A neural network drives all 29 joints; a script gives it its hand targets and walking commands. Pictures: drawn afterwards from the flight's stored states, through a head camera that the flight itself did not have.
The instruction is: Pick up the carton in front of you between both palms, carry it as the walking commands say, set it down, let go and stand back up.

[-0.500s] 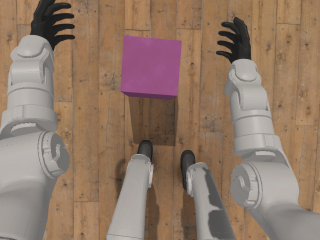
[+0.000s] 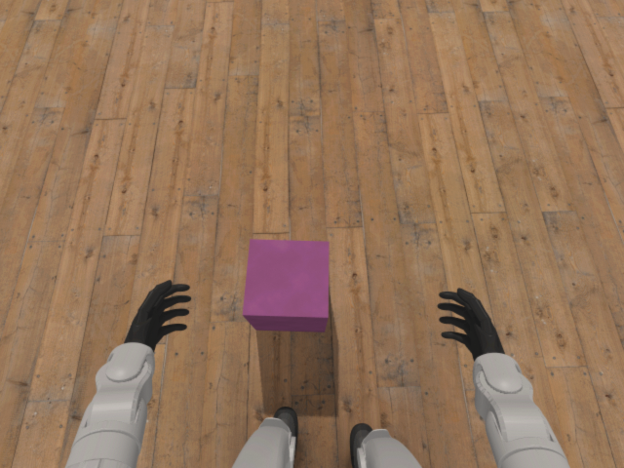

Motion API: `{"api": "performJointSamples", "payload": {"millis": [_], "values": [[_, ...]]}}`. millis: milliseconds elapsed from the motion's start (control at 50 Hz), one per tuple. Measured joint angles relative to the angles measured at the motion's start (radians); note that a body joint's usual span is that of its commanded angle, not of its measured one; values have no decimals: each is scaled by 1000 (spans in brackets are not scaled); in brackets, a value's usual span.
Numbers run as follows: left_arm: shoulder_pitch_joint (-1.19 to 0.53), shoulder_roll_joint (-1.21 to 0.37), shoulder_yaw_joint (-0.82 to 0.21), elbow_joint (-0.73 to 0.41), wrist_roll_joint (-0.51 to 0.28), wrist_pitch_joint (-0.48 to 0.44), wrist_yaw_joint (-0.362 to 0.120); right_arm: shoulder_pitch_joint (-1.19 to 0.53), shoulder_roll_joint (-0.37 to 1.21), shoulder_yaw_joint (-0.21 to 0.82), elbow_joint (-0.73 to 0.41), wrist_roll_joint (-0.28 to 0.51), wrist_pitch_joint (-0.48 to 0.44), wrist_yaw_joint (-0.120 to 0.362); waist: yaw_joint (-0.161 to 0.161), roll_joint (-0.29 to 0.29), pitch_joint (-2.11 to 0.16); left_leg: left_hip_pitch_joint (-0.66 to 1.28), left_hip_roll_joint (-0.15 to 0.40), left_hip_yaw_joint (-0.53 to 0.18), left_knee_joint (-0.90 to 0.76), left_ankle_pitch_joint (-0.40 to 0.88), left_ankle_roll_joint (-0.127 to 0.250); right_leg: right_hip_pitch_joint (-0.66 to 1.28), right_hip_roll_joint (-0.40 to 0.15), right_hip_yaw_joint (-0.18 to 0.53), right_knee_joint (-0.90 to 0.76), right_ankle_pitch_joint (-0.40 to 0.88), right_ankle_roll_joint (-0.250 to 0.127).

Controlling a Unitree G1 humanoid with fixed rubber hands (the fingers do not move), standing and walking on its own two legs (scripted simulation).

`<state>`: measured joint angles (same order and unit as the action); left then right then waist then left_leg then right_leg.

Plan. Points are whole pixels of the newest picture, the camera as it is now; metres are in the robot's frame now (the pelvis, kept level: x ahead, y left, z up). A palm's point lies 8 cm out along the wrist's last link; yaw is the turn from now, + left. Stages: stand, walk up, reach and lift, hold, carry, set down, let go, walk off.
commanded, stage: let go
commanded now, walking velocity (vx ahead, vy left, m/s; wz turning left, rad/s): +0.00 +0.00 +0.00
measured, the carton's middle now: (289, 289) +0.48 +0.09 -0.62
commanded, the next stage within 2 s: stand in 0.70 s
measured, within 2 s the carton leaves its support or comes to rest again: neither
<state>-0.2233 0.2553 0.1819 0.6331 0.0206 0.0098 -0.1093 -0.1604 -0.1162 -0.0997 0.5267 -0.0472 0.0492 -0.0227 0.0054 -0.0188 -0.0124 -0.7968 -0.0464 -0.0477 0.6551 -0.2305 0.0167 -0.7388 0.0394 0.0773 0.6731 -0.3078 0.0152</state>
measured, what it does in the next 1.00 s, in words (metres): shifts its weight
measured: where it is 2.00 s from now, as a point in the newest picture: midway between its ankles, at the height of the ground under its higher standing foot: outside the picture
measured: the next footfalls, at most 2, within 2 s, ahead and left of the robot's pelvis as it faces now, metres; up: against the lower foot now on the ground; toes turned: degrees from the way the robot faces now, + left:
none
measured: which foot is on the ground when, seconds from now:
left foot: down 0.00-1.00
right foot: down 0.00-1.00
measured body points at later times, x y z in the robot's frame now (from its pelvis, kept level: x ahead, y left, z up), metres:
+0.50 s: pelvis +0.03 -0.02 +0.03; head +0.05 -0.02 +0.48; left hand +0.20 +0.21 -0.05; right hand +0.21 -0.26 -0.05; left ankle +0.03 +0.10 -0.71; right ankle -0.01 -0.13 -0.71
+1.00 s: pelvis +0.05 -0.01 +0.02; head +0.06 +0.00 +0.47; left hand +0.20 +0.28 -0.07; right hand +0.20 -0.30 -0.07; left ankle +0.03 +0.10 -0.71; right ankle -0.01 -0.13 -0.71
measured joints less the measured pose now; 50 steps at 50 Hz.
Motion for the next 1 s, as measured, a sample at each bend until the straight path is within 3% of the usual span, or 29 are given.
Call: {"api": "performJointSamples", "payload": {"millis": [300,520,700,820,1000], "values": [[426,-37,-124,-163,-30,11,40,367,-91,59,-75,55,-18,67,-8,3,45,522,17,-10,-229,15,-22,518,-1,-8,-225,19,-35],[444,-43,-135,-205,-9,106,30,374,-91,60,-92,39,64,88,-2,-2,102,668,17,-15,-231,-7,-26,665,-2,-21,-227,-5,-43],[442,-44,-135,-211,-2,126,33,372,-82,57,-98,26,84,88,-2,0,119,696,15,-9,-227,-15,-20,696,-7,-20,-232,-7,-38],[434,29,-126,-100,14,62,97,340,-143,69,85,7,15,19,2,-2,42,594,25,1,-152,-52,-19,604,4,-15,-186,-25,-35],[445,89,-116,1,10,26,117,318,-207,58,219,6,-35,4,0,-7,19,576,22,17,-141,-73,-9,586,-2,-4,-181,-40,-26]]}}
